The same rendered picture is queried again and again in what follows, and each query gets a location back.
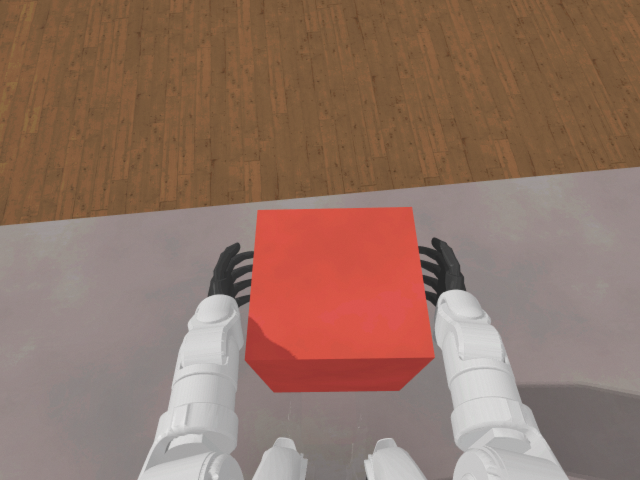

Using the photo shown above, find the robot left hand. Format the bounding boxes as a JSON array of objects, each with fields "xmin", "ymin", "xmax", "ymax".
[{"xmin": 208, "ymin": 242, "xmax": 254, "ymax": 308}]

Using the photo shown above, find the left robot forearm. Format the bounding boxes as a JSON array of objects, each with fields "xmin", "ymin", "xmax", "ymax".
[{"xmin": 138, "ymin": 294, "xmax": 244, "ymax": 480}]

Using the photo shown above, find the right robot forearm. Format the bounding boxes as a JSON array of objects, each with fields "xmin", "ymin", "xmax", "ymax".
[{"xmin": 433, "ymin": 290, "xmax": 567, "ymax": 476}]

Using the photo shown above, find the robot right upper arm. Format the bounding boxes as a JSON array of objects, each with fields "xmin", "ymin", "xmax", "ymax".
[{"xmin": 453, "ymin": 445, "xmax": 569, "ymax": 480}]

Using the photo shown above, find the robot right shin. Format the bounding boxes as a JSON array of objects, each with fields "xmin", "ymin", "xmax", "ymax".
[{"xmin": 372, "ymin": 438, "xmax": 410, "ymax": 456}]

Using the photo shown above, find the carton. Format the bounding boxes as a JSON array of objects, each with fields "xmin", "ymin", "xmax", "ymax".
[{"xmin": 245, "ymin": 207, "xmax": 435, "ymax": 393}]

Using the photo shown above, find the robot left upper arm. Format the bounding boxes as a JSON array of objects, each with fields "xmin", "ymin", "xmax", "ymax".
[{"xmin": 139, "ymin": 451, "xmax": 244, "ymax": 480}]

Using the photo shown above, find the robot right hand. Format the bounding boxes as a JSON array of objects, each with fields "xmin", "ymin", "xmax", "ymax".
[{"xmin": 418, "ymin": 237, "xmax": 467, "ymax": 307}]

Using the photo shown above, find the robot left thigh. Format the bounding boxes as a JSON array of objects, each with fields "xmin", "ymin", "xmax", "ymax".
[{"xmin": 252, "ymin": 446, "xmax": 308, "ymax": 480}]

